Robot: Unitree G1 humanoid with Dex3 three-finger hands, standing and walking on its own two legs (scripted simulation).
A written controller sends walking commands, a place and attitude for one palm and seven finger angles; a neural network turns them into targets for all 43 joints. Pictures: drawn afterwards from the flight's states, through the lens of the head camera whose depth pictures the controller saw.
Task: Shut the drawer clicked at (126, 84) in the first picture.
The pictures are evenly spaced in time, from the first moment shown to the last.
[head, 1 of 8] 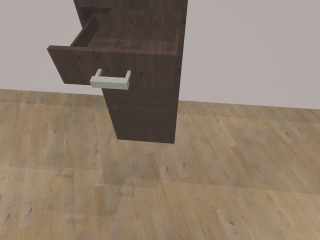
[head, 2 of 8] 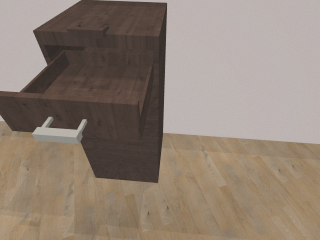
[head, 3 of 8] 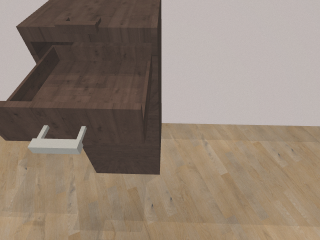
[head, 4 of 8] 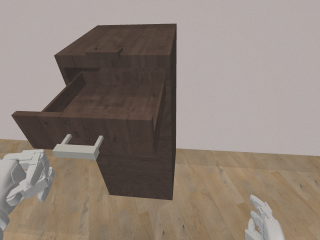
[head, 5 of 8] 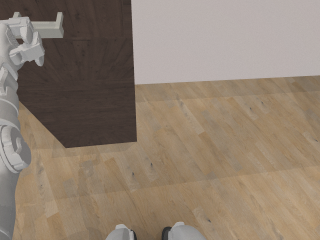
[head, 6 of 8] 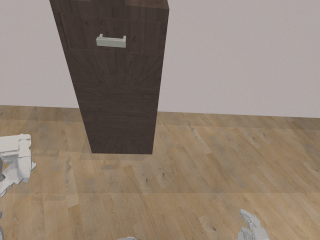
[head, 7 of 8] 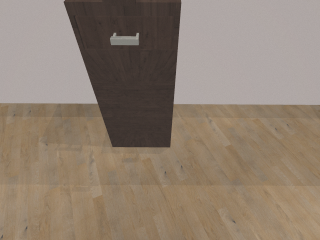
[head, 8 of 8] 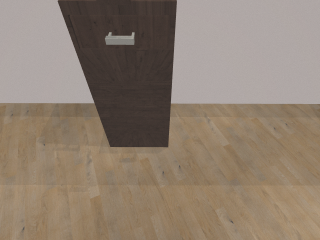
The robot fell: no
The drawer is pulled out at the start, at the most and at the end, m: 0.30 0.30 0.00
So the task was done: yes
